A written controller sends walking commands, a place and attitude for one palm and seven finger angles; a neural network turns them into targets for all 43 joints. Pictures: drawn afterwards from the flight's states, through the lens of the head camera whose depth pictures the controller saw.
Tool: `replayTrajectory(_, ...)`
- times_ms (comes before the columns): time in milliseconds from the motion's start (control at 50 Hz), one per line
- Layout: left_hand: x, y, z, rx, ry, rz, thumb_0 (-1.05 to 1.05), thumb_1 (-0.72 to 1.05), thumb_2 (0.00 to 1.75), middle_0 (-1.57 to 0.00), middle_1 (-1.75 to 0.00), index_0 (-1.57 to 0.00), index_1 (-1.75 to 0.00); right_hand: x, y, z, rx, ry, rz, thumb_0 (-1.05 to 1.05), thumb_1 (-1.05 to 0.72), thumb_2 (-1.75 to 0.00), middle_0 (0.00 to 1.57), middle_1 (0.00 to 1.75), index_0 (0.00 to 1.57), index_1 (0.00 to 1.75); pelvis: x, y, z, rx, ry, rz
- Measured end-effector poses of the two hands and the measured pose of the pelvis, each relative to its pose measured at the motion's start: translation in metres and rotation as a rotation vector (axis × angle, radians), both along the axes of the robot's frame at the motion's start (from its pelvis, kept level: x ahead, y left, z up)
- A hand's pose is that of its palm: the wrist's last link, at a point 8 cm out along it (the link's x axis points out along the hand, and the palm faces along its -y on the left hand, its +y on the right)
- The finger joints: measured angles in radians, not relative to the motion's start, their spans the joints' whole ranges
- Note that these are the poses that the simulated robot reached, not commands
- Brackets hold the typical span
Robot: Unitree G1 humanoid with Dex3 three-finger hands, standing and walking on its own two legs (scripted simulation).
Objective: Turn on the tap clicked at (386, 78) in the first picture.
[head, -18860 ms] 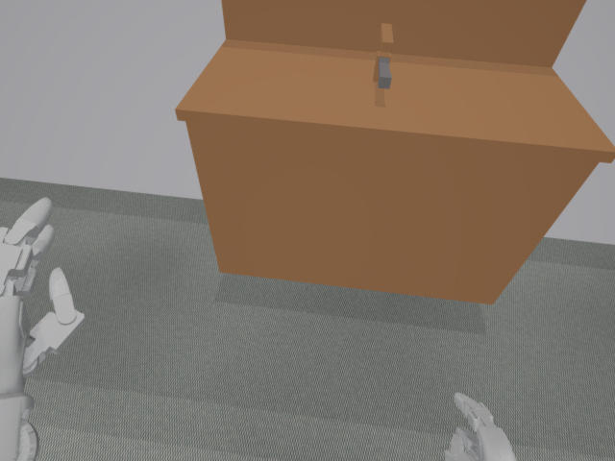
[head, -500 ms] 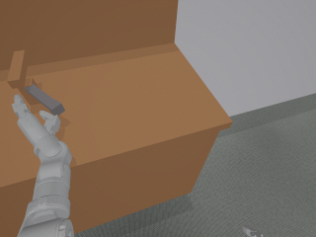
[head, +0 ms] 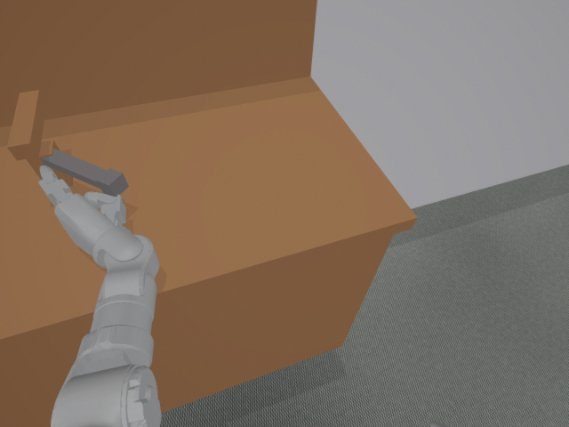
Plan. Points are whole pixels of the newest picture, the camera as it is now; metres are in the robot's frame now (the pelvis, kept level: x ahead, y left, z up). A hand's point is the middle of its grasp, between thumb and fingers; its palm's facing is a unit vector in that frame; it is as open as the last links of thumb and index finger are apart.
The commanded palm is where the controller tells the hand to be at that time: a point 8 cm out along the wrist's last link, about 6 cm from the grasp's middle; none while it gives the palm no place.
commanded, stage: push the lever round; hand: left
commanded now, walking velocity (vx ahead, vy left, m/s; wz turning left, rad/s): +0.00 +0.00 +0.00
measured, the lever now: (112, 183) +0.44 +0.26 +0.10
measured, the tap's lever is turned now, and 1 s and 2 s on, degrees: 45 77 86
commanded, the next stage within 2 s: lift the hand up off the lever in 1.10 s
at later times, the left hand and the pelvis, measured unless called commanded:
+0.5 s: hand (138, 185) +0.45 +0.23 +0.09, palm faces +0.86 -0.51 -0.07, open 7.7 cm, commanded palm +0.40 +0.24 +0.09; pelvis +0.00 -0.01 -0.01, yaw +0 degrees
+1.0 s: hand (150, 174) +0.47 +0.22 +0.09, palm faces +0.86 -0.51 -0.10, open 8.3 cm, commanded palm +0.43 +0.23 +0.09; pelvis -0.01 -0.02 -0.01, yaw +0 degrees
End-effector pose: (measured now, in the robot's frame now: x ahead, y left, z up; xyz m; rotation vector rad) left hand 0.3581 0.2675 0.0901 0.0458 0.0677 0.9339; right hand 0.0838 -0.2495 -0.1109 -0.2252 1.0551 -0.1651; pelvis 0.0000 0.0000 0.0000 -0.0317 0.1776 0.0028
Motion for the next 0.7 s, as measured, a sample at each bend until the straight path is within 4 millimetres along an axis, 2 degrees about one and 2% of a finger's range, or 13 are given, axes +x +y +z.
replayTrajectory(360, 0.019, -0.016, 0.001, -0.02, 0.018, 0.063, 0.02, 0.95, 0.91, -0.15, -0.15, -0.15, -0.15, -0.015, -0.005, -0.007, 0.01, 0.052, 0.01, 0.01, -0.9, -0.9, 0.2, 0.3, 0.2, 0.3, -0.004, -0.005, -0.003, 0.001, 0.028, 0.006)
replayTrajectory(700, 0.04, -0.03, 0.002, -0.024, 0.04, 0.114, 0.02, 0.93, 0.91, -0.15, -0.15, -0.08, -0.12, -0.055, -0.014, -0.015, 0.023, 0.161, -0.03, 0.01, -0.9, -0.9, 0.2, 0.3, 0.2, 0.3, -0.005, -0.013, -0.007, 0.004, 0.061, 0.002)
